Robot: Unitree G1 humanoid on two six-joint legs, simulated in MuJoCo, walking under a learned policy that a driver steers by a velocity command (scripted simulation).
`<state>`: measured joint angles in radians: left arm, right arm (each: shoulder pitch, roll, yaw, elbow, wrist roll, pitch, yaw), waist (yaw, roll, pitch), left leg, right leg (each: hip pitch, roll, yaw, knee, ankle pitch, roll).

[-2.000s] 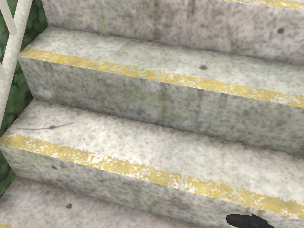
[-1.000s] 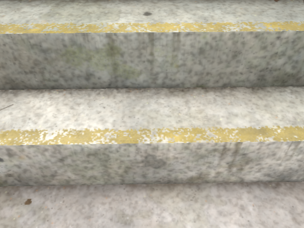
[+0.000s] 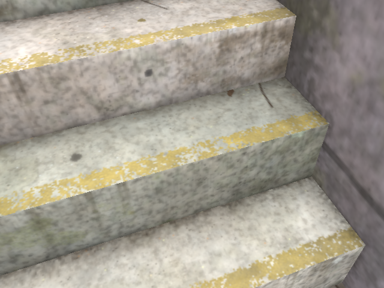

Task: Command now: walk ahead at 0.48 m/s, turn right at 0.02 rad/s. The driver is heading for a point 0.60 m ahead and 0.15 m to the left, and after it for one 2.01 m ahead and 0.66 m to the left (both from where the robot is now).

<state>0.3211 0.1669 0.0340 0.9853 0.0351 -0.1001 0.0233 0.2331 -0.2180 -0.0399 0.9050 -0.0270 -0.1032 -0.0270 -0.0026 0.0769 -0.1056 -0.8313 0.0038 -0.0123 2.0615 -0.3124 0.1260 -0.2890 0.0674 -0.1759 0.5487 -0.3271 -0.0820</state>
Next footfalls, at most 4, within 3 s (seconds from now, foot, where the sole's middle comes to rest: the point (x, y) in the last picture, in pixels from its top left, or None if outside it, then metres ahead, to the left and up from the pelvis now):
0.28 left None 0.23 0.08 -0.58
0.82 right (334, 253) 0.48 -0.31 -0.35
1.20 left None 0.31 0.00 -0.37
1.60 right None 0.23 -0.10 -0.58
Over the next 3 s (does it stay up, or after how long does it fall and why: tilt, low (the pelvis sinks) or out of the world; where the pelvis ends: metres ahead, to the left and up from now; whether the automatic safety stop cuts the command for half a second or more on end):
stays up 0.46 0.22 0.43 its command is cut before an obstacle after 0.7 s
